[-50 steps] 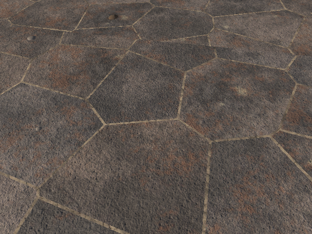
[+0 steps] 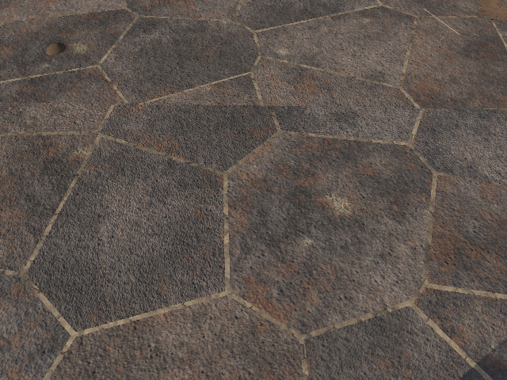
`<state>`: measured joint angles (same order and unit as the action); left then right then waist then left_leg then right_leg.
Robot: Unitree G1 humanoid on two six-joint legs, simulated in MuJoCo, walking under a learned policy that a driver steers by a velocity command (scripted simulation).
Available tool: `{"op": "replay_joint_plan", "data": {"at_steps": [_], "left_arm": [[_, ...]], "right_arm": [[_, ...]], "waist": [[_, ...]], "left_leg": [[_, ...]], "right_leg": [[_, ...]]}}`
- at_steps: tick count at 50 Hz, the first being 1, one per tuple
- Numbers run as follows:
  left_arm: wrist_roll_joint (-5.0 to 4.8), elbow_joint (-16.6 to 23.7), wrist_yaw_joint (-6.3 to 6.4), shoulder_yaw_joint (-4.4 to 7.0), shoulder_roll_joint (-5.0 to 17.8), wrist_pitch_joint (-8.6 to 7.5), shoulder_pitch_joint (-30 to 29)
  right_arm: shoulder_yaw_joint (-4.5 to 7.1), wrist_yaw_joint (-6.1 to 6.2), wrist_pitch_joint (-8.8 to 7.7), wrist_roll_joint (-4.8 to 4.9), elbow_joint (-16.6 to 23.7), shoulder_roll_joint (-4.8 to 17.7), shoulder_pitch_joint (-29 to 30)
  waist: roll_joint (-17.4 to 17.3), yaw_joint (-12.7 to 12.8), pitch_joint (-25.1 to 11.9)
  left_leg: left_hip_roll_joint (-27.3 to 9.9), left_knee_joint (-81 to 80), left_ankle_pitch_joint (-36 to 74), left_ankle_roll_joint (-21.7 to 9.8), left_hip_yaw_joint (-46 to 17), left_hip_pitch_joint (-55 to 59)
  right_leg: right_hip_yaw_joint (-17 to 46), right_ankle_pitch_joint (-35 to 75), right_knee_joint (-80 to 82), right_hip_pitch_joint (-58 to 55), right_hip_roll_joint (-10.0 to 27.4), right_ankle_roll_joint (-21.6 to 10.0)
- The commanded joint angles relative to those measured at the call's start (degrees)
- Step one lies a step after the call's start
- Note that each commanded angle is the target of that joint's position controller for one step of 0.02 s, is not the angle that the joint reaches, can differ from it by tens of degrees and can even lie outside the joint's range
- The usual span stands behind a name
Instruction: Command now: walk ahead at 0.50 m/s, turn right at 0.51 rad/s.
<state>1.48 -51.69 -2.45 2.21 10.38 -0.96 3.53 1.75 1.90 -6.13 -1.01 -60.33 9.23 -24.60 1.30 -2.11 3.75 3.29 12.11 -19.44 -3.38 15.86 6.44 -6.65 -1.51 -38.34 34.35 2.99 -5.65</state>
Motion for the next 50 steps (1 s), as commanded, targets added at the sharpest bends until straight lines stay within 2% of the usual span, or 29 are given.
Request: {"op": "replay_joint_plan", "data": {"at_steps": [1, 3, 4, 5, 6, 7, 8, 9, 10, 11, 13, 15, 19, 22, 25, 27, 28, 29, 30, 31, 32, 33, 34, 35, 36, 38, 41, 44, 50], "left_arm": [[0.24, 3.6, 0.18, 0.79, 3.2, -0.66, -0.8], [0.38, 1.3, 0.47, 1.99, 5.4, -0.73, 7.7], [0.71, -0.6, 0.74, 2.99, 7.1, -1.11, 14.2], [1.47, -2.0, 1.40, 4.65, 11.2, -1.29, 21.1], [0.80, -0.5, 1.70, 6.14, 16.9, -0.59, 18.4], [-0.19, -0.4, 1.87, 5.91, 16.7, 0.20, 19.5], [-0.52, -0.3, 2.40, 5.19, 14.2, 0.16, 15.8], [-0.65, -0.3, 2.43, 4.36, 10.7, -0.17, 13.2], [-0.86, -0.2, 2.68, 3.79, 9.2, -0.82, 11.5], [-1.14, 0.1, 2.94, 3.41, 8.5, -1.51, 10.6], [-1.64, -0.2, 2.86, 3.36, 9.7, -2.86, 12.2], [-1.60, -0.5, 2.67, 3.66, 11.3, -3.38, 14.6], [-1.51, -1.4, 2.34, 3.08, 10.2, -3.38, 20.2], [-1.23, -2.2, 2.64, 2.69, 10.1, -3.42, 23.5], [-0.58, -2.7, 3.14, 2.37, 10.7, -3.44, 25.2], [-0.22, -2.6, 3.53, 2.38, 11.7, -3.63, 23.8], [-0.16, -2.4, 3.68, 2.44, 12.3, -3.82, 22.2], [0.02, -2.4, 3.68, 2.56, 13.0, -3.99, 21.2], [0.04, -2.4, 3.46, 2.57, 13.3, -4.00, 20.2], [-0.35, -1.6, 3.22, 2.15, 12.1, -4.21, 20.1], [-2.55, -0.5, 2.78, 1.13, 6.6, -4.27, 27.0], [-1.31, -1.2, 2.62, 1.86, 10.2, -4.28, 27.2], [0.05, -0.1, 2.54, 1.98, 10.7, -4.03, 22.3], [0.61, 1.1, 2.11, 1.65, 10.2, -4.28, 17.4], [0.66, 1.9, 1.75, 1.50, 9.0, -4.17, 15.7], [1.47, 2.2, 1.23, 0.99, 7.4, -3.00, 16.5], [1.38, 4.0, 0.97, 0.48, 6.7, -2.22, 13.7], [1.01, 7.4, 0.97, -0.01, 6.7, -2.02, 4.8], [-0.02, 11.8, 1.15, -0.65, 6.7, -2.42, -5.9]], "right_arm": [[1.81, 1.15, 0.36, -0.17, 0.9, 9.5, -3.7], [2.47, 1.25, 1.23, -0.54, 1.8, 11.3, -1.7], [2.72, 0.78, 1.57, -0.46, 2.7, 11.8, -0.7], [2.76, 0.17, 1.47, 0.00, 4.5, 11.6, 1.3], [2.01, -1.24, 0.90, 0.65, 9.0, 5.5, 0.3], [2.39, -1.78, -0.04, 0.39, 11.2, 9.6, 7.0], [2.10, -2.09, -0.93, 0.83, 12.6, 9.2, 10.3], [2.22, -1.96, -1.30, 1.01, 12.1, 9.5, 9.2], [2.32, -1.74, -0.55, 0.15, 12.2, 9.3, 9.3], [2.11, -1.81, 0.71, -1.11, 11.9, 8.5, 7.8], [1.98, -2.27, 2.75, -1.97, 12.6, 7.6, 7.6], [1.76, -2.63, 3.63, -1.83, 14.3, 7.3, 11.0], [1.23, -3.15, 3.87, -1.36, 17.4, 7.2, 20.0], [0.68, -3.51, 3.64, -0.91, 19.2, 7.1, 25.4], [0.36, -3.66, 3.08, -0.58, 21.1, 7.6, 29.9], [0.58, -3.59, 2.63, -0.49, 21.4, 8.6, 28.5], [0.93, -3.33, 2.41, -0.44, 20.4, 9.4, 24.9], [1.53, -2.82, 2.19, -0.32, 18.7, 10.7, 19.5], [2.17, -2.19, 1.77, -0.34, 15.9, 11.8, 10.8], [2.97, -1.41, 1.28, -1.42, 13.8, 14.1, 1.5], [4.68, -1.26, 1.35, -2.84, 13.3, 20.9, -4.2], [4.46, -2.19, 2.38, -0.74, 12.3, 18.3, -1.5], [3.59, -2.58, 2.67, 0.41, 13.4, 14.7, 5.6], [2.61, -2.98, 2.54, 0.53, 14.0, 10.8, 9.4], [2.12, -3.00, 2.32, 0.24, 13.5, 9.5, 10.1], [1.72, -2.72, 1.68, 0.49, 11.7, 8.9, 8.7], [2.57, -2.56, 1.07, 0.92, 10.4, 11.5, 5.6], [2.96, -2.49, 1.47, 1.06, 10.0, 12.2, 3.0], [3.74, -2.29, 2.03, 0.48, 10.0, 13.3, -2.3]], "waist": [[-7.0, 2.3, 0.0], [-8.5, 6.2, -4.6], [-7.5, 9.2, -7.9], [-2.6, 13.2, -11.7], [13.1, 7.9, -15.8], [2.2, 9.9, -15.4], [-0.6, 7.8, -8.2], [-5.0, 4.7, -3.5], [-5.9, 2.5, -1.8], [-5.2, 1.0, -1.9], [-3.4, 0.1, -2.5], [-1.6, 0.6, -2.0], [1.4, 4.4, -1.3], [2.3, 6.9, -1.1], [2.7, 8.2, -0.1], [3.1, 6.3, 0.1], [3.6, 4.1, -1.0], [4.0, 1.8, -3.5], [2.5, -2.4, -7.7], [-0.1, -6.1, -13.5], [-12.5, -4.0, -22.1], [-12.7, -2.6, -21.8], [-7.5, 0.2, -10.4], [-2.8, 0.3, -5.3], [-2.7, 1.6, -2.4], [-4.7, 3.8, -2.1], [-4.9, 4.1, -2.2], [-5.0, 2.0, 0.0], [-5.5, -2.0, -1.4]], "left_leg": [[-17.6, 7.5, 64.5, -1.7, -1.7, 2.0], [-18.5, 21.1, 70.6, -2.3, -1.1, 1.8], [-18.3, 32.3, 63.8, -2.3, -0.9, -2.0], [-16.2, 49.8, 46.1, -1.0, -0.4, -13.5], [-2.1, 73.0, -9.9, 2.8, -4.2, -41.5], [-2.3, 76.1, -7.7, 2.1, -16.7, -50.3], [-6.2, 71.8, -2.0, 1.6, -18.4, -52.8], [-8.3, 65.0, 1.2, 1.7, -17.9, -49.2], [-9.6, 60.6, 1.8, 2.5, -18.2, -45.5], [-10.0, 58.1, 2.1, 3.5, -18.1, -41.6], [-10.0, 53.9, 2.1, 5.0, -17.0, -39.8], [-10.0, 48.8, 5.8, 6.1, -15.5, -41.4], [-9.5, 36.7, 16.1, 5.6, -13.7, -44.0], [-8.2, 29.6, 20.1, 4.3, -13.0, -44.8], [-6.5, 23.9, 19.8, 2.5, -12.3, -44.7], [-5.3, 20.5, 16.6, 0.5, -12.6, -40.8], [-3.9, 19.0, 14.2, -0.6, -12.5, -35.6], [-2.0, 18.3, 11.6, -1.7, -12.1, -29.1], [-1.0, 14.8, 13.0, -3.0, -11.7, -19.4], [-7.8, 14.4, 11.5, -5.2, -18.4, -5.1], [-24.4, 12.8, 8.1, -13.2, -44.5, 11.0], [-26.5, 4.1, 5.4, -16.2, -60.1, 9.8], [-24.2, 3.1, -1.6, -15.2, -51.8, 0.7], [-21.3, 1.5, 0.3, -13.8, -44.7, -6.7], [-18.2, 0.0, 5.0, -12.2, -39.7, -11.6], [-14.4, -1.5, 13.9, -10.7, -33.9, -16.8], [-12.7, -2.8, 19.1, -11.8, -30.4, -18.8], [-11.1, -4.3, 17.2, -11.2, -29.6, -19.4], [-10.8, 1.0, 23.8, -9.2, -31.4, -13.2]], "right_leg": [[-4.3, -6.2, 1.9, -4.0, -4.9, -3.1], [-4.4, -12.0, 3.4, -12.9, -7.9, -6.2], [-2.8, -11.9, 7.9, -21.6, -8.9, -7.9], [7.8, -15.7, 12.9, -33.9, -1.9, -11.2], [40.5, -11.8, 16.8, -52.4, 15.4, -20.9], [46.2, -13.8, 22.7, -51.4, 16.3, -22.3], [38.7, -12.9, 24.4, -45.0, 15.8, -19.6], [33.2, -6.1, 25.8, -36.7, 13.4, -16.3], [28.4, 0.5, 25.9, -31.7, 10.2, -14.0], [24.6, 5.1, 26.1, -28.2, 7.7, -13.1], [21.4, 12.0, 26.0, -25.8, 5.1, -12.4], [19.4, 15.2, 26.6, -25.2, 3.6, -11.4], [17.1, 19.8, 26.6, -29.2, 1.9, -6.9], [17.1, 21.3, 26.2, -34.6, 2.6, -5.3], [17.9, 22.7, 25.3, -39.5, 4.6, -5.6], [18.0, 27.7, 23.4, -40.9, 6.3, -5.1], [17.2, 34.3, 20.7, -40.5, 6.4, -4.2], [16.7, 41.4, 15.5, -40.5, 6.2, -3.5], [15.0, 42.5, 5.9, -39.1, 4.4, -2.7], [13.7, 29.2, -7.4, -30.1, 2.1, -2.1], [8.7, -3.5, -30.2, -12.6, -7.3, 0.8], [11.7, -27.3, -37.6, -3.3, -10.3, 0.4], [11.9, -22.5, -38.9, 1.2, -5.3, 0.2], [11.1, -18.3, -35.2, 1.3, -2.7, 0.4], [10.6, -16.7, -31.4, 0.0, -0.9, 0.8], [9.6, -15.5, -26.4, -4.4, 0.6, 2.6], [7.6, -13.1, -20.2, -3.6, 1.1, 5.2], [6.5, -6.6, -9.8, -1.0, 1.5, 7.4], [6.6, -1.1, 2.3, -2.6, -1.0, 8.4]]}}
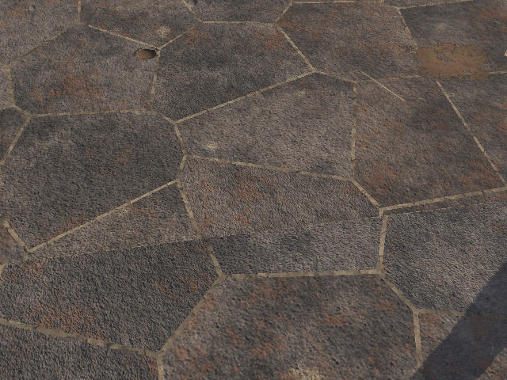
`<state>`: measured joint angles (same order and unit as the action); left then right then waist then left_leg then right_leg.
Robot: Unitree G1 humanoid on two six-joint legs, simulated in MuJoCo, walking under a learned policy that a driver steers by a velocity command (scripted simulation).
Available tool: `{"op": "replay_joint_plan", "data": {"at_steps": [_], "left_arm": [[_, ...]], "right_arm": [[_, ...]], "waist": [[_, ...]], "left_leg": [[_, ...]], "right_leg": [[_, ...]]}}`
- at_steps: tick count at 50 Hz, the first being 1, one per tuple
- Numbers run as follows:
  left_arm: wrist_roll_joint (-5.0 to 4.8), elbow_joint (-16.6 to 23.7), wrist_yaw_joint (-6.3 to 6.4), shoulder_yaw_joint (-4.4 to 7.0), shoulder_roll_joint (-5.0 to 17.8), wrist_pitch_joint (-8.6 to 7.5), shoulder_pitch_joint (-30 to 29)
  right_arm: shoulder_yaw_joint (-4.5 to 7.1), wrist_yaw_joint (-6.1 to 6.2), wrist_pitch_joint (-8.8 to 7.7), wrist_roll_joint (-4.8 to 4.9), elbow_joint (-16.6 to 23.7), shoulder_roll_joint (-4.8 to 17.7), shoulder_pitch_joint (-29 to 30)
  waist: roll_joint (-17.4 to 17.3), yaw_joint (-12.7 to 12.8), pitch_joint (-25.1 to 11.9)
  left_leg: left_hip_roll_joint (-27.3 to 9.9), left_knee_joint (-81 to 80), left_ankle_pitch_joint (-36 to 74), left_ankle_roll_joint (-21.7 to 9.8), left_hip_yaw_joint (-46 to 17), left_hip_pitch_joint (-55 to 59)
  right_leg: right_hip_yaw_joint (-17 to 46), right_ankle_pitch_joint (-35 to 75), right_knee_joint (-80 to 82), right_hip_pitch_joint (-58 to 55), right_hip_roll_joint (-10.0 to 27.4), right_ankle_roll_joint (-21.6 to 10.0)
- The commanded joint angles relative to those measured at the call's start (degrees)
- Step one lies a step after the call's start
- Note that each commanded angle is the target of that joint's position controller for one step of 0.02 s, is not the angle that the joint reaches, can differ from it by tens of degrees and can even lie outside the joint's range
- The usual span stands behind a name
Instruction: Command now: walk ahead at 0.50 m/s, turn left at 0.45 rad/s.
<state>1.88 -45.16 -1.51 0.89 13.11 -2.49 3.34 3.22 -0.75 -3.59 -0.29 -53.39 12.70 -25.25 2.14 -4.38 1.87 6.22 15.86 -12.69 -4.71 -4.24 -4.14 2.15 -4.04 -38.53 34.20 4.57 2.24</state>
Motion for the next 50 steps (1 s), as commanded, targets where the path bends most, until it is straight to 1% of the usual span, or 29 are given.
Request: {"op": "replay_joint_plan", "data": {"at_steps": [1, 3, 4, 5, 6, 7, 8, 9, 10, 11, 12, 13, 16, 20, 24, 27, 29, 30, 31, 32, 33, 34, 35, 36, 38, 39, 42, 46, 50], "left_arm": [[-0.57, 5.9, 0.30, 0.68, 4.3, -1.13, -6.3], [-0.71, 6.0, 0.55, 1.05, 5.6, -1.73, -4.1], [-0.75, 5.3, 0.79, 1.38, 6.4, -2.12, -0.9], [-0.55, 3.7, 1.28, 1.90, 7.4, -2.74, 4.8], [0.55, 2.5, 2.10, 2.94, 10.7, -3.63, 11.8], [2.03, 2.7, 3.02, 4.01, 15.7, -3.58, 19.2], [1.28, 1.9, 2.91, 4.94, 17.8, -2.31, 17.9], [0.96, 3.3, 2.54, 3.72, 11.5, -1.78, 13.6], [0.36, 3.8, 2.23, 2.70, 7.3, -1.88, 10.6], [0.42, 3.6, 2.06, 2.23, 5.8, -2.05, 9.3], [0.19, 2.9, 2.16, 2.00, 5.3, -2.42, 10.0], [-0.03, 2.4, 2.13, 2.08, 5.5, -2.81, 10.6], [-0.79, 1.2, 1.82, 2.63, 6.5, -3.97, 13.3], [-0.72, -0.5, 1.70, 2.91, 6.9, -3.92, 16.4], [-0.68, -2.1, 1.41, 3.01, 7.8, -3.69, 18.3], [-0.72, -4.2, 1.58, 3.24, 9.2, -2.81, 21.6], [-0.74, -5.4, 1.78, 3.39, 10.7, -2.06, 22.4], [-0.83, -5.9, 1.88, 3.40, 11.3, -1.64, 22.4], [-1.22, -5.9, 1.99, 3.11, 10.9, -1.21, 22.2], [-1.39, -4.0, 1.95, 2.29, 8.7, -1.28, 22.0], [-2.20, -1.3, 0.84, 0.83, 2.0, -1.34, 26.8], [-1.30, -1.6, 1.48, 2.68, 8.6, -0.91, 20.6], [-2.04, -0.4, 1.38, 2.70, 7.9, -1.20, 17.0], [-2.27, -0.8, 1.25, 2.29, 6.6, -1.57, 16.8], [-0.95, -3.1, 0.93, 2.40, 5.7, 0.10, 20.5], [-0.59, -3.7, 0.59, 2.53, 5.1, 0.93, 21.5], [-0.66, -2.8, -0.33, 2.76, 3.9, 2.04, 18.0], [-0.47, -0.4, -0.74, 2.75, 3.4, 2.05, 10.4], [-0.22, 2.6, -1.69, 1.78, 2.2, 1.67, 2.7]], "right_arm": [[2.40, 0.49, -0.39, -0.44, 3.4, 10.1, -1.7], [2.86, 0.86, -0.21, -0.74, 4.4, 11.1, 0.1], [3.12, 0.96, -0.17, -0.78, 5.1, 11.7, 1.4], [3.20, 0.84, -0.30, -0.54, 5.6, 11.8, 2.6], [2.72, 0.47, -0.71, 0.07, 6.4, 9.7, 2.9], [1.46, 0.43, -0.98, 1.52, 8.8, 4.6, 1.7], [1.61, 0.52, -0.40, 1.25, 10.3, 5.5, -2.0], [2.01, 0.84, 0.75, -0.13, 7.9, 8.4, -1.2], [1.96, 0.10, 0.95, -0.64, 7.9, 7.9, 2.3], [1.85, -0.42, 1.23, -0.67, 8.3, 6.7, 3.5], [1.95, -0.91, 1.87, -1.52, 8.8, 6.6, 4.6], [1.85, -1.36, 2.55, -1.86, 8.8, 6.3, 4.4], [1.71, -2.22, 3.51, -1.81, 10.9, 5.9, 8.1], [1.02, -2.90, 3.71, -1.87, 13.9, 5.1, 15.5], [-0.42, -3.41, 3.08, -1.88, 16.2, 3.4, 22.3], [-0.68, -3.07, 2.78, -2.12, 17.5, 4.0, 25.2], [-0.36, -2.41, 2.36, -2.54, 17.1, 4.8, 23.3], [0.03, -2.02, 1.90, -2.76, 15.5, 5.4, 18.4], [0.69, -1.47, 1.19, -3.29, 12.3, 6.4, 9.5], [1.87, -0.62, 0.77, -4.19, 10.2, 10.3, 0.3], [3.18, 0.07, 0.86, -3.43, 10.2, 17.1, -1.1], [3.49, 0.65, 1.41, -1.13, 10.5, 16.2, -1.9], [2.61, 0.96, 1.25, -1.02, 9.7, 13.5, 2.5], [1.49, 0.76, 0.76, -1.18, 9.5, 9.7, 5.6], [0.24, 0.75, -0.25, -0.78, 9.2, 5.7, 9.5], [0.03, 0.76, -0.85, -0.81, 9.0, 5.1, 9.2], [0.55, 0.77, -2.09, -0.67, 7.3, 6.7, 6.9], [0.44, 0.91, -2.31, -0.64, 5.7, 6.4, 4.3], [0.31, 1.50, -2.32, -0.44, 4.2, 6.7, 1.9]], "waist": [[-6.7, 0.2, 0.2], [-7.3, 2.0, -0.7], [-7.5, 3.5, -1.6], [-5.7, 6.4, -3.9], [-1.0, 9.3, -9.1], [7.8, 11.2, -17.4], [17.1, 7.6, -18.6], [5.7, 6.2, -10.7], [0.7, 6.1, -5.1], [1.3, 5.1, -2.8], [3.3, 4.6, -1.6], [4.2, 4.2, -1.4], [3.4, 3.9, -1.9], [2.5, 5.0, 0.1], [3.1, 6.4, 2.1], [3.2, 7.2, 2.9], [3.9, 5.7, 1.4], [3.8, 3.2, -1.6], [1.7, -0.7, -6.8], [-2.9, -4.2, -14.0], [-17.2, -0.8, -21.0], [-7.4, -3.9, -19.9], [-6.0, -1.5, -10.9], [-4.3, 0.8, -5.9], [-6.3, 5.0, -2.3], [-6.8, 5.3, -2.2], [-6.0, 5.8, 0.5], [-5.4, 4.6, 3.3], [-5.7, 2.6, 4.4]], "left_leg": [[-14.1, -1.2, 18.7, -7.5, -12.1, -1.7], [-14.7, 2.0, 20.1, -6.0, -14.2, -1.8], [-14.6, 4.5, 20.6, -5.3, -15.1, -2.7], [-12.5, 10.5, 21.8, -4.0, -14.2, -4.6], [-8.3, 22.4, 17.6, -2.5, -11.1, -9.2], [-3.0, 38.7, -1.4, -0.6, -3.7, -20.5], [0.2, 48.1, -19.6, -0.3, 0.6, -32.4], [-5.0, 53.1, -15.4, -0.7, -1.2, -35.1], [-6.6, 52.3, -10.5, -0.3, -1.0, -34.4], [-8.1, 50.5, -7.7, 0.3, -0.5, -32.6], [-9.1, 49.4, -6.6, 1.0, 0.0, -32.0], [-9.3, 49.8, -5.3, 1.6, 0.6, -31.4], [-9.7, 49.9, -1.4, 2.6, 1.2, -34.4], [-10.3, 43.0, 4.9, 3.7, 2.1, -38.4], [-8.8, 27.3, 9.9, 2.4, 5.8, -31.5], [-7.5, 21.0, 5.6, 0.1, 8.5, -28.2], [-5.0, 18.0, 0.3, -2.0, 10.1, -23.2], [-3.1, 15.4, -0.2, -3.2, 10.7, -16.9], [-1.8, 11.4, 3.1, -4.5, 10.7, -4.6], [-11.9, 11.1, -0.7, -6.9, -0.9, 11.1], [-30.5, 6.5, 3.6, -15.1, -30.0, 27.1], [-29.8, 3.3, 7.0, -14.9, -31.8, 23.4], [-27.4, 3.0, 11.2, -12.9, -21.0, 16.0], [-24.6, 0.8, 15.2, -10.2, -14.4, 7.7], [-20.2, -3.2, 15.8, -5.9, -5.5, -1.7], [-19.7, -4.6, 16.0, -5.5, -3.8, -3.6], [-19.2, -8.2, 15.7, -5.2, 0.6, -3.9], [-18.6, -9.3, 18.6, -4.3, 6.2, -1.2], [-18.6, -8.6, 23.8, -3.0, 11.4, 1.4]], "right_leg": [[-1.9, 0.4, 3.9, -3.4, -3.0, 0.2], [-1.0, -3.1, 7.5, -8.9, -3.9, -0.7], [-1.1, -5.1, 9.6, -13.8, -4.6, -1.4], [-1.5, -4.8, 13.6, -22.0, -5.3, -2.5], [4.3, -7.8, 16.0, -33.1, 1.0, -4.7], [20.7, -17.8, 18.5, -47.1, 16.3, -8.1], [40.4, -21.8, 24.4, -48.7, 22.3, -13.2], [34.1, -26.9, 24.0, -41.8, 19.8, -13.0], [25.2, -22.4, 25.0, -35.3, 16.2, -11.8], [18.0, -14.5, 26.5, -31.1, 13.6, -10.4], [13.1, -8.9, 27.1, -29.1, 11.7, -9.7], [9.4, -4.3, 27.5, -28.2, 10.3, -9.4], [3.7, 6.4, 28.2, -29.6, 10.6, -10.5], [-2.7, 10.5, 29.2, -30.8, 10.0, -11.1], [-7.7, 11.6, 29.9, -29.2, 8.9, -10.4], [-8.5, 16.8, 28.1, -33.5, 10.6, -10.3], [-9.7, 31.6, 21.8, -36.8, 11.1, -9.8], [-10.7, 39.1, 14.6, -37.4, 10.7, -9.3], [-13.2, 37.7, 3.6, -33.7, 8.8, -8.2], [-13.4, 18.9, -11.9, -22.1, 6.9, -6.9], [-11.7, -28.2, -32.3, -0.2, -3.6, -4.1], [-1.8, -26.2, -38.0, 4.5, -3.8, -4.6], [0.0, -21.4, -37.8, 6.6, -1.7, -5.4], [0.5, -17.9, -33.2, 4.1, -0.2, -5.6], [0.6, -14.9, -27.6, -2.7, 1.1, -5.0], [0.5, -13.8, -27.2, -4.5, 0.6, -4.7], [0.8, -8.1, -24.9, -0.2, 0.6, -4.5], [0.6, 0.6, -16.9, 6.2, 0.3, -4.3], [-4.5, 6.5, -5.4, 4.6, -0.5, -5.3]]}}
Over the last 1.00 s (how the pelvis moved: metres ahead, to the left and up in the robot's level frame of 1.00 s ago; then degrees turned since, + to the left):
0.56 -0.06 0.01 -8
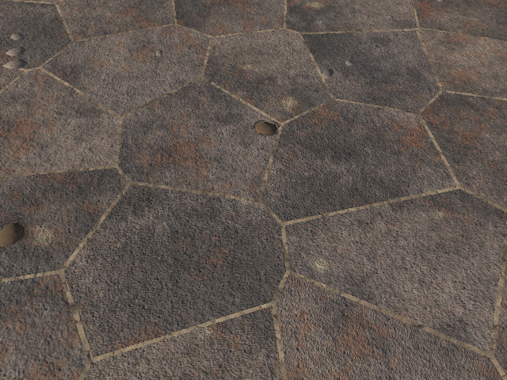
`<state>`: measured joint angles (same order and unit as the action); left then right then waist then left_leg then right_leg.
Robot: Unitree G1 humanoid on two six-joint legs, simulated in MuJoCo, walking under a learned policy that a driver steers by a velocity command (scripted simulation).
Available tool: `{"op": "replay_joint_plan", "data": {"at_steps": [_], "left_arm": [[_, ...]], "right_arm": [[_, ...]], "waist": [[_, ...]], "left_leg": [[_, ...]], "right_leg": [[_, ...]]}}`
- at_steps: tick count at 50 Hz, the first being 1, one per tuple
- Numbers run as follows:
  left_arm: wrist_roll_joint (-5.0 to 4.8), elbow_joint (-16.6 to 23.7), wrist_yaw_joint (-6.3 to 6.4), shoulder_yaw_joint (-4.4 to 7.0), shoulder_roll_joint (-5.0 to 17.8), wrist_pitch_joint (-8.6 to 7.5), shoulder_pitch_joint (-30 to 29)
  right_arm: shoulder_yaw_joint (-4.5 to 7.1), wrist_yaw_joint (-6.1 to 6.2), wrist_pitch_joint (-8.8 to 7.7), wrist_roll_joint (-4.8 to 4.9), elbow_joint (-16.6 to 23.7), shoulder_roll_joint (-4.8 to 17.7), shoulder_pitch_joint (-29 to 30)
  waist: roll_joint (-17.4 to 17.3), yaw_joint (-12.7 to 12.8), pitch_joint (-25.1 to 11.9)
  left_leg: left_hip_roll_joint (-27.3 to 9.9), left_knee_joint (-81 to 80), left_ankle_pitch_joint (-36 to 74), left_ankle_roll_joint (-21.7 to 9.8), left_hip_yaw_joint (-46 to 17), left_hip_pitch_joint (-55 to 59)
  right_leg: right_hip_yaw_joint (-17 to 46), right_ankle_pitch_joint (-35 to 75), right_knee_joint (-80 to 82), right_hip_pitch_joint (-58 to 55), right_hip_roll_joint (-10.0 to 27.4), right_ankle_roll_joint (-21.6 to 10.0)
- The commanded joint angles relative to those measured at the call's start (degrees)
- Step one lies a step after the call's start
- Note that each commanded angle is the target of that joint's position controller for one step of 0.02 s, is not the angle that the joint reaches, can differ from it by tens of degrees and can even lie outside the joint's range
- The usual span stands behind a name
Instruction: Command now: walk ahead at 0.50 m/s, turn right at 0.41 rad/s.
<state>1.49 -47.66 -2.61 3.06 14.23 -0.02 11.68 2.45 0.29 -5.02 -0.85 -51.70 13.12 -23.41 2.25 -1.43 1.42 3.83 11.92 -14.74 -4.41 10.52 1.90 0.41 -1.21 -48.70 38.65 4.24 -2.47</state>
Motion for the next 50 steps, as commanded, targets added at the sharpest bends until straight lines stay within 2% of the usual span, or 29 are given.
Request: {"op": "replay_joint_plan", "data": {"at_steps": [1, 4, 6, 8, 9, 10, 11, 12, 13, 14, 15, 16, 18, 22, 25, 27, 32, 36, 39, 41, 42, 43, 44, 45, 46, 47, 48, 49, 50], "left_arm": [[0.16, 6.1, -0.95, -0.53, 1.2, -0.79, -8.3], [0.17, 8.1, -1.56, -0.55, 1.6, -1.10, -10.6], [0.28, 7.6, -1.06, -0.08, 2.7, -1.02, -7.3], [0.63, 5.1, -0.33, 1.14, 5.0, -1.14, 3.1], [1.10, 2.7, 0.44, 2.37, 7.2, -1.67, 11.8], [1.52, 2.2, 1.49, 4.17, 13.4, -1.56, 16.3], [-0.60, 3.6, 1.34, 4.84, 16.5, -1.10, 12.6], [-1.62, 3.5, 1.60, 4.64, 14.8, -0.59, 11.9], [-1.72, 3.7, 1.99, 3.99, 12.4, -0.68, 8.1], [-1.50, 3.4, 2.08, 3.27, 9.9, -0.87, 6.0], [-1.89, 3.2, 2.26, 2.81, 8.7, -1.28, 4.7], [-1.90, 3.5, 2.19, 2.43, 8.0, -1.80, 3.9], [-1.82, 3.1, 1.83, 2.24, 8.2, -2.97, 4.9], [-1.56, 1.6, 1.71, 2.29, 9.1, -3.05, 8.6], [-1.10, -0.7, 2.06, 2.55, 10.3, -3.73, 14.9], [-1.16, -1.6, 2.65, 2.47, 10.1, -4.16, 17.6], [-0.51, -1.8, 3.81, 1.83, 9.2, -5.45, 14.9], [0.07, -2.2, 4.73, 1.55, 9.3, -5.92, 16.6], [1.00, -3.2, 5.77, 0.99, 8.5, -5.49, 18.1], [1.02, -4.3, 5.54, 0.75, 9.0, -4.86, 19.8], [0.64, -4.7, 5.06, 0.85, 9.7, -4.39, 19.5], [-0.55, -5.1, 4.79, 0.80, 9.2, -4.25, 18.8], [-2.50, -6.1, 4.75, 0.22, 3.6, -4.24, 25.3], [-4.66, -5.6, 5.81, 0.30, 6.2, -4.54, 27.2], [-3.53, -3.7, 6.19, 0.02, 8.2, -4.43, 22.1], [-0.72, -2.3, 5.14, 0.30, 9.5, -4.11, 10.0], [-0.66, -1.4, 3.97, 0.08, 7.7, -3.74, 10.3], [1.46, -2.1, 3.31, -0.42, 6.8, -2.71, 9.8], [2.29, -2.3, 2.61, -0.70, 5.1, -1.53, 9.6]], "right_arm": [[1.10, 0.58, -0.73, 0.06, 2.0, 6.7, -0.8], [1.22, 1.18, -0.04, -0.09, 0.7, 8.2, -2.2], [1.47, 1.82, 0.47, -0.20, 0.3, 9.7, -1.4], [1.91, 2.11, 1.36, -0.53, 0.4, 11.4, 0.2], [1.92, 2.01, 1.76, -0.38, 1.4, 11.7, 1.9], [0.92, 1.39, 1.53, 0.29, 3.9, 7.4, 0.1], [1.07, 0.26, 1.07, 0.31, 7.4, 6.8, 1.4], [1.33, 0.02, 0.51, -0.34, 8.6, 8.9, 7.8], [1.14, -0.02, -0.30, 0.63, 9.1, 9.0, 8.2], [1.20, 0.21, -0.28, 0.56, 8.1, 8.7, 7.2], [1.07, 0.38, 0.71, -0.69, 8.3, 8.2, 6.6], [0.92, 0.34, 1.99, -1.63, 7.9, 7.5, 5.1], [0.82, -0.13, 3.73, -1.72, 7.8, 6.6, 4.4], [0.29, -1.34, 4.35, -1.79, 9.5, 5.4, 10.7], [2.04, -1.54, 3.98, -0.72, 10.3, 9.4, 15.4], [2.48, -1.70, 3.62, -1.03, 11.3, 10.2, 19.4], [1.98, -2.90, 2.56, -1.69, 12.3, 7.9, 23.8], [1.18, -3.63, 1.45, -0.97, 13.5, 6.5, 28.2], [1.00, -2.99, 1.09, 0.00, 12.5, 6.2, 26.3], [1.55, -1.83, 0.91, -0.42, 10.0, 7.8, 20.3], [2.08, -1.17, 0.46, -1.58, 6.5, 8.9, 10.3], [2.80, -1.01, -0.05, -3.11, 3.0, 11.1, -1.2], [3.51, -1.46, -0.42, -3.84, 1.4, 14.8, -7.8], [3.71, -2.55, 0.10, -1.39, 1.7, 14.4, -14.2], [4.73, -2.43, 1.06, 0.11, 2.0, 16.5, -11.6], [2.93, -1.33, 1.99, 0.08, 3.8, 10.0, -2.3], [2.73, -0.17, 1.82, -0.78, 4.3, 10.9, 2.1], [2.01, -0.14, 1.20, -0.89, 4.0, 8.5, 2.0], [1.86, -0.23, 0.61, -0.23, 2.9, 8.4, 1.4]], "waist": [[-5.3, -1.1, 5.7], [-5.8, -1.2, 5.2], [-7.6, 0.5, 2.3], [-8.6, 5.2, -3.9], [-5.2, 10.1, -8.9], [3.8, 9.9, -15.1], [10.5, 6.5, -19.3], [1.3, 8.3, -13.7], [-2.5, 5.8, -6.1], [-5.0, 2.8, -1.4], [-4.3, 0.9, -0.1], [-3.0, -0.2, -1.0], [-1.5, -0.7, -2.1], [0.2, 1.6, -0.9], [1.1, 4.3, 0.2], [0.7, 5.6, 2.2], [0.1, 5.6, 3.6], [-0.5, 8.0, 5.7], [-1.2, 8.6, 6.6], [-3.2, 7.1, 3.7], [-5.4, 2.8, -1.3], [-6.6, -2.6, -6.1], [-19.0, -0.7, -14.9], [-16.0, -4.2, -27.3], [-13.9, -5.4, -28.1], [-2.0, -4.5, -13.1], [-9.6, -1.6, -8.9], [-6.0, -0.4, -6.0], [-6.5, 1.2, -3.4]], "left_leg": [[-16.4, -4.4, 27.2, -3.0, -2.8, -3.0], [-17.3, -0.4, 38.2, -1.8, 0.0, 2.4], [-18.1, 6.8, 55.8, -1.2, 1.6, 6.2], [-18.1, 22.6, 63.8, -1.1, 3.0, 3.5], [-16.9, 37.0, 52.9, -0.2, 3.6, -1.9], [-12.2, 57.3, 23.0, 1.7, 4.0, -19.4], [0.1, 72.7, -16.7, 3.9, -5.4, -39.0], [-4.4, 72.8, -11.1, 3.3, -13.3, -45.7], [-7.2, 65.7, -5.3, 3.7, -13.3, -43.2], [-9.1, 59.4, -3.9, 4.1, -12.9, -38.8], [-10.1, 55.2, -4.0, 5.1, -13.0, -35.3], [-10.4, 52.3, -3.8, 5.8, -12.9, -32.0], [-9.9, 48.3, -2.3, 6.6, -11.4, -30.3], [-9.9, 39.1, 8.0, 6.9, -9.4, -32.7], [-11.7, 39.2, 15.0, 5.3, -13.4, -44.5], [-12.2, 37.3, 14.9, 5.2, -14.6, -53.3], [-9.9, 24.6, 28.8, 5.1, -12.9, -43.7], [-9.2, 15.5, 33.6, 3.0, -12.7, -39.2], [-10.0, 7.2, 36.2, 2.5, -13.2, -33.5], [-9.0, 4.6, 32.5, 1.6, -11.9, -26.5], [-6.9, 3.9, 31.4, 0.9, -8.7, -16.1], [-8.4, 6.7, 34.9, 0.5, -8.4, -0.1], [-20.6, 27.5, 67.6, -3.7, -17.4, 23.4], [-30.3, 33.5, 70.6, -9.0, -31.5, 36.9], [-32.3, 21.6, 39.0, -12.7, -39.6, 32.9], [-23.4, 10.2, 20.5, -7.8, -32.6, 14.8], [-26.7, 9.0, 22.6, -11.2, -34.8, 5.8], [-25.7, 8.0, 24.6, -11.7, -33.8, -2.2], [-24.5, 5.7, 22.0, -12.0, -32.2, -10.0]], "right_leg": [[-3.7, 3.4, 7.5, 0.4, -0.4, -1.0], [-7.0, -0.3, 13.5, -2.5, -2.6, -3.2], [-9.2, -6.5, 14.5, -7.5, -5.8, -5.5], [-8.9, -12.4, 13.8, -20.5, -9.6, -8.3], [-5.2, -12.4, 20.9, -31.7, -8.7, -10.9], [14.4, -16.2, 21.6, -48.3, 5.8, -16.0], [43.8, -11.9, 29.9, -58.1, 15.9, -23.9], [36.5, -9.1, 31.2, -55.3, 14.3, -21.9], [28.1, -0.9, 32.5, -45.1, 13.2, -19.9], [22.9, 5.8, 33.8, -37.0, 10.0, -17.1], [18.9, 9.5, 34.5, -32.5, 7.1, -15.4], [16.5, 10.2, 35.1, -30.0, 5.2, -14.6], [13.7, 11.7, 36.5, -28.4, 3.3, -14.3], [10.2, 14.0, 37.9, -28.9, 1.2, -11.5], [14.8, 6.4, 37.7, -39.0, 3.7, -12.1], [17.5, 2.7, 37.6, -46.2, 5.9, -13.3], [12.8, -0.7, 33.4, -38.8, 2.8, -10.8], [13.4, -3.9, 26.5, -37.2, 2.7, -9.4], [12.9, -2.1, 19.7, -39.1, 1.6, -7.8], [13.1, 7.1, 9.0, -41.9, 0.6, -7.7], [11.2, 12.7, -3.8, -40.8, -1.4, -7.3], [8.3, 6.2, -20.9, -30.9, -4.3, -6.3], [4.4, -45.2, -48.3, -9.2, -11.1, -3.4], [8.2, -45.5, -61.1, 4.4, -11.6, -2.0], [6.4, -37.3, -60.2, 11.8, -9.0, -1.7], [2.3, -28.0, -49.5, 10.7, -5.4, -1.5], [2.5, -24.0, -48.2, 9.1, -4.9, -0.8], [4.2, -22.4, -44.2, 5.6, -2.2, -1.3], [3.0, -23.8, -41.4, 2.2, -1.2, -1.1]]}}
Over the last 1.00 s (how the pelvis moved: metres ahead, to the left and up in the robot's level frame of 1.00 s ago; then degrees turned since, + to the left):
0.48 0.10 0.00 13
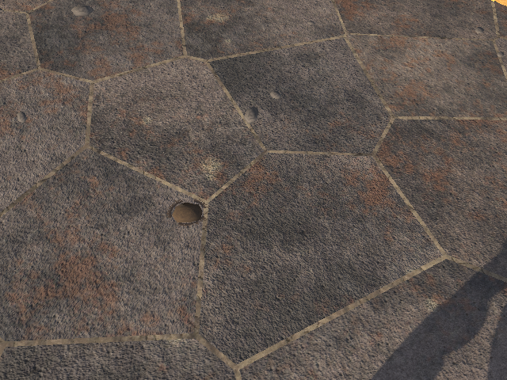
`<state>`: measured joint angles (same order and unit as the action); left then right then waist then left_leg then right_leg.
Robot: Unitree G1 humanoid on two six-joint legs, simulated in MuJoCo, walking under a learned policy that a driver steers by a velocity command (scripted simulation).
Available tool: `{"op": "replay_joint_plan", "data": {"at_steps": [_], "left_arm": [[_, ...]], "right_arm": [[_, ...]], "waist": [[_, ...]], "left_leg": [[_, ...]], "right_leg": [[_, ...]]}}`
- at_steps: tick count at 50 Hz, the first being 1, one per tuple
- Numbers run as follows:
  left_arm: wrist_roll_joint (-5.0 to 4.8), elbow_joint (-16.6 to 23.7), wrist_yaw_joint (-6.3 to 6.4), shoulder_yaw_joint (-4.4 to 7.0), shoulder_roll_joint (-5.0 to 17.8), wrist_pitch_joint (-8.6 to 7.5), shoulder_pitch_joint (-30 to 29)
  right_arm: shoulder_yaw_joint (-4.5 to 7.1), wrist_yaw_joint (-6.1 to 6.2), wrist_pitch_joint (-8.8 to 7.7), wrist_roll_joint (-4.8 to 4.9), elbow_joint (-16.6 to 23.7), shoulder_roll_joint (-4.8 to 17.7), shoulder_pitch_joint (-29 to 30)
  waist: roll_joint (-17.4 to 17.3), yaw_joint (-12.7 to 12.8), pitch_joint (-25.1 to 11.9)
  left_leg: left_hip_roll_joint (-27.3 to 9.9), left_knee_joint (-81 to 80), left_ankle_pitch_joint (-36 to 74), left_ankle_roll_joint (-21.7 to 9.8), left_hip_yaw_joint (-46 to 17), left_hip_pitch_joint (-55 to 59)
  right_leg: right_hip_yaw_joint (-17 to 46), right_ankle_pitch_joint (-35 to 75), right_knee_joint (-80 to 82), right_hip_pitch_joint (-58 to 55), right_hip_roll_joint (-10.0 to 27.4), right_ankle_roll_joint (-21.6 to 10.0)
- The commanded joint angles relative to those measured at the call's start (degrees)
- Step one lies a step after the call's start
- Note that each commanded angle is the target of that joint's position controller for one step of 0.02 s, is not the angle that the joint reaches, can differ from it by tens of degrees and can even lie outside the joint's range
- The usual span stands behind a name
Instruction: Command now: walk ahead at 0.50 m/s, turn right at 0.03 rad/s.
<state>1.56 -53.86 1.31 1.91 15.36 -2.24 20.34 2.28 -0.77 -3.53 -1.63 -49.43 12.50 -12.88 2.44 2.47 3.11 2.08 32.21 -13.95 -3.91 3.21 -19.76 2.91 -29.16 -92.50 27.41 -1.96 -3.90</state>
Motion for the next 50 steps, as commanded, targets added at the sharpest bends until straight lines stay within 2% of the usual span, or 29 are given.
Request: {"op": "replay_joint_plan", "data": {"at_steps": [1, 2, 4, 6, 8, 12, 14, 15, 16, 17, 18, 19, 20, 21, 22, 23, 27, 31, 34, 38, 40, 41, 42, 43, 44, 45, 47, 49, 50], "left_arm": [[1.76, 4.1, -1.77, 0.45, 3.4, 0.92, -0.8], [1.14, 6.1, -2.42, 0.14, 2.5, 0.81, -5.0], [1.24, 6.2, -3.23, -0.53, 0.9, 0.26, -7.0], [0.30, 6.2, -3.76, -1.29, -0.4, -0.55, -9.2], [-0.28, 7.2, -3.74, -1.49, -0.1, -0.72, -14.7], [0.24, 9.6, -3.16, -1.17, 1.3, -0.58, -21.9], [0.57, 8.5, -2.89, -1.03, 1.0, -1.31, -19.7], [0.85, 6.5, -2.63, -0.72, 1.3, -1.96, -14.4], [1.50, 3.6, -2.12, -0.06, 2.9, -2.89, -6.2], [2.62, 1.9, -1.41, 0.93, 7.0, -3.58, 2.2], [1.51, 1.0, -1.40, 2.38, 11.1, -2.70, 4.6], [-1.59, 1.1, -1.52, 2.22, 8.8, -1.74, 4.6], [-1.71, 1.8, -1.22, 1.39, 6.3, -1.64, -2.2], [-1.19, 2.5, -1.04, 0.46, 2.9, -1.68, -6.6], [-1.02, 2.4, -0.66, 0.05, 1.5, -1.81, -8.4], [-1.03, 2.1, -0.34, -0.01, 1.4, -1.85, -8.9], [-0.70, 2.4, 0.05, 0.85, 4.0, -2.34, -9.4], [-0.41, 2.3, 0.74, 1.29, 4.5, -0.96, -8.4], [-0.25, 2.1, 0.91, 1.83, 5.4, -0.06, -6.8], [-0.02, 2.1, 0.97, 2.78, 6.9, 1.35, -5.9], [-0.01, 2.1, 1.08, 3.36, 7.9, 2.10, -6.3], [-0.03, 2.0, 1.12, 3.65, 8.2, 2.53, -6.3], [0.35, 1.6, 0.92, 3.71, 7.3, 2.96, -4.4], [0.53, 3.3, 0.34, 2.97, 3.3, 3.43, -3.1], [-0.44, 6.6, 1.17, 2.47, 2.5, 4.18, -9.5], [-0.24, 6.3, 1.23, 2.56, 3.8, 4.82, -10.7], [-1.16, 5.3, 0.85, 2.67, 3.4, 4.25, -9.7], [0.05, 4.0, 0.34, 3.09, 4.8, 4.26, -7.6], [-0.07, 3.8, 0.18, 3.11, 4.6, 4.45, -7.0]], "right_arm": [[1.66, 0.49, -1.77, 0.44, -0.3, 7.9, -7.2], [1.83, 0.49, -2.64, 0.95, -1.2, 8.9, -6.7], [1.41, 0.17, -2.99, 1.15, -2.8, 7.4, -7.9], [1.10, -0.18, -2.78, 1.64, -3.2, 6.0, -7.2], [1.12, -0.31, -2.42, 2.07, -4.3, 6.3, -10.1], [1.35, 0.42, -1.27, 1.18, -6.8, 7.4, -15.4], [1.23, 0.93, -0.70, 0.41, -7.6, 7.3, -15.3], [1.20, 1.05, -0.58, 0.35, -7.8, 7.5, -14.8], [0.96, 1.09, -0.55, 0.84, -7.6, 7.2, -14.4], [0.42, 1.20, -0.85, 1.70, -5.7, 6.0, -14.5], [-0.81, 1.40, -0.33, 3.93, -6.7, 0.3, -24.3], [1.23, 2.14, 0.64, 1.87, -7.5, 7.4, -19.1], [1.17, 2.09, 0.85, 1.49, -6.1, 5.7, -14.8], [0.93, 2.01, 1.07, 0.97, -5.9, 4.3, -12.6], [1.17, 1.83, 1.80, 0.50, -6.1, 4.0, -11.6], [1.19, 1.52, 2.68, -0.01, -6.4, 3.7, -12.6], [1.72, 1.17, 4.77, 0.12, -5.7, 2.7, -11.8], [1.63, 0.82, 5.96, -0.08, -2.6, 2.6, -4.5], [1.62, 0.68, 6.24, 0.05, -0.9, 3.1, -1.2], [1.80, 0.52, 6.27, 0.25, 1.1, 3.7, 1.0], [1.80, 0.27, 5.93, 0.40, 1.7, 3.3, 0.3], [1.80, 0.33, 5.39, 0.47, 1.7, 3.2, -0.9], [2.33, 0.62, 4.64, 0.30, 1.4, 5.4, -2.1], [3.63, 1.26, 3.87, -0.43, 2.0, 11.8, -3.1], [5.14, 1.41, 4.15, 0.23, 1.5, 16.6, -6.5], [4.74, 1.51, 4.40, 0.56, 0.6, 14.1, -8.0], [3.75, 1.87, 5.00, 0.71, 2.4, 10.8, -0.7], [2.96, 1.93, 4.97, 1.10, 3.9, 8.5, 2.2], [2.78, 1.79, 4.69, 1.20, 3.7, 8.2, 1.4]], "waist": [[-4.4, -0.8, -2.3], [-6.0, 0.1, 0.8], [-8.4, 0.1, -0.7], [-8.3, -0.2, -1.4], [-7.5, -2.3, -1.5], [-5.5, -4.5, 1.4], [-5.1, -3.4, 0.9], [-5.2, -1.5, -1.4], [-3.8, 1.7, -5.9], [0.1, 4.0, -13.0], [12.6, 1.3, -23.5], [1.6, 2.8, -21.6], [1.6, 0.2, -12.7], [0.6, -1.3, -7.1], [1.4, -2.6, -4.0], [2.2, -3.9, -3.9], [1.3, -6.1, -6.4], [3.7, -4.5, -4.8], [3.5, -3.1, -4.9], [3.9, -1.8, -4.6], [3.5, -2.2, -4.7], [2.2, -3.3, -5.0], [-3.0, -3.5, -5.1], [-17.8, -2.1, -5.5], [-20.4, -5.8, -3.8], [-10.2, -5.3, -3.0], [-7.8, -2.0, -1.8], [-8.6, -1.3, -5.0], [-7.6, -1.4, -6.3]], "left_leg": [[-19.3, -17.4, 18.5, -9.9, -21.4, 7.1], [-15.8, -20.5, 21.7, -8.6, -17.0, 3.3], [-12.4, -21.4, 31.4, -8.1, -10.8, 4.2], [-10.2, -21.3, 34.9, -7.0, -6.1, 5.4], [-11.1, -22.3, 34.7, -6.2, -6.0, 9.0], [-14.5, -20.9, 31.3, -6.0, -8.2, 19.5], [-13.9, -14.6, 42.7, -4.9, -7.0, 22.6], [-12.5, -8.3, 49.4, -4.0, -6.1, 23.0], [-10.0, 1.1, 47.7, -2.3, -4.1, 19.6], [-7.1, 14.9, 28.5, -0.8, -2.1, 8.7], [2.3, 36.1, -21.2, 1.1, 0.3, -5.9], [2.0, 40.0, -22.1, 1.1, -5.8, -9.0], [-0.4, 39.0, -18.5, 1.1, -7.2, -11.4], [-2.5, 35.1, -15.4, 1.4, -6.7, -10.7], [-3.6, 32.1, -13.1, 1.9, -6.6, -8.5], [-3.7, 30.7, -10.7, 2.6, -5.9, -4.1], [-3.0, 28.7, -6.5, 3.5, -3.6, -1.6], [-4.6, 20.3, -2.6, 3.7, -2.1, -3.5], [-4.6, 15.7, -3.1, 3.5, -0.8, -2.9], [-4.0, 10.6, -8.7, 2.4, 1.0, -2.1], [-3.1, 4.6, -8.3, 1.3, 2.2, 0.6], [-2.4, -1.9, -3.5, 0.6, 2.1, 4.5], [-4.1, -9.9, 1.7, -0.4, -2.9, 8.5], [-18.2, -14.8, 19.2, -3.7, -21.6, 14.6], [-25.1, -14.9, 33.7, -13.0, -30.8, 13.1], [-22.4, -14.1, 34.1, -14.0, -26.4, 13.3], [-15.2, -13.8, 28.9, -10.2, -19.1, 11.7], [-13.0, -13.3, 33.8, -9.3, -15.8, 13.7], [-13.0, -13.1, 35.5, -9.3, -15.4, 14.5]], "right_leg": [[1.3, 9.0, 11.0, 12.2, 6.4, 0.3], [-0.6, 13.5, 21.6, 10.8, 6.6, 1.2], [-3.1, 21.6, 33.6, 5.8, 6.5, 2.0], [-4.5, 27.9, 45.8, 1.0, 6.0, 1.9], [-6.2, 31.6, 52.0, -0.8, 4.8, 1.3], [-6.1, 27.4, 57.6, 3.4, 4.4, -0.4], [-6.7, 23.7, 61.1, -0.4, 2.2, -1.5], [-7.3, 24.1, 63.9, -6.7, 0.4, -2.2], [-6.5, 32.6, 66.9, -18.1, 1.1, -3.5], [3.6, 51.9, 63.5, -33.6, 12.1, -6.1], [22.7, 72.3, 62.5, -48.5, 29.2, -17.5], [22.5, 70.5, 65.0, -43.5, 26.0, -17.3], [15.4, 66.0, 67.9, -35.6, 23.9, -15.2], [11.1, 62.3, 71.1, -28.2, 21.4, -12.3], [7.3, 60.6, 73.5, -22.7, 19.4, -10.1], [4.3, 59.8, 75.1, -18.0, 17.9, -8.9], [-2.3, 58.2, 76.1, -14.2, 17.3, -9.5], [-5.0, 41.0, 77.9, -13.2, 17.1, -8.5], [-5.3, 33.3, 77.6, -14.5, 18.5, -8.7], [-4.8, 29.8, 74.2, -17.1, 21.0, -8.3], [-5.5, 30.3, 70.2, -17.8, 21.3, -6.6], [-7.1, 28.0, 66.6, -16.3, 20.5, -4.2], [-9.8, 21.8, 59.9, -13.5, 18.0, -0.3], [-15.3, 2.5, 43.9, -2.5, 10.8, 4.0], [-9.5, -8.9, 35.7, 6.3, 1.8, 5.4], [-4.7, -6.0, 30.1, 7.3, 3.9, 5.7], [-2.1, 3.1, 30.6, 7.1, 4.8, 5.6], [-2.7, 7.1, 29.2, 5.2, 4.0, 5.5], [-2.7, 7.8, 28.8, 4.2, 3.8, 5.6]]}}
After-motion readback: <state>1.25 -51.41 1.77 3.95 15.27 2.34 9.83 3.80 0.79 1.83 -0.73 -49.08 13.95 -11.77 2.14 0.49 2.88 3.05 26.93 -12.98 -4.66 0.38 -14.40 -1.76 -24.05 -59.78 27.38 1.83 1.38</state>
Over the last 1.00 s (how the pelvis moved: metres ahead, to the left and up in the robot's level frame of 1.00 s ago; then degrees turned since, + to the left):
0.60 -0.04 -0.12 -17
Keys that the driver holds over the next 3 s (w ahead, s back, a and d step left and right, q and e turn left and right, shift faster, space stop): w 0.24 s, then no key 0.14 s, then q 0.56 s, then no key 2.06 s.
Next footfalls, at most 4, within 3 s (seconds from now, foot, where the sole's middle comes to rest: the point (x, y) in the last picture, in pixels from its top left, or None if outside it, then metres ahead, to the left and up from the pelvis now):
0.32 right None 0.34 -0.09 -0.77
0.84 left None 0.29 0.11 -0.77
1.34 right None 0.33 -0.09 -0.77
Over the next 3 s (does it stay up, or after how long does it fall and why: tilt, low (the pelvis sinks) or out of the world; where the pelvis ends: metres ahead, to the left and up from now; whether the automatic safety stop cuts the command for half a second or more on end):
stays up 0.30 -0.03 0.01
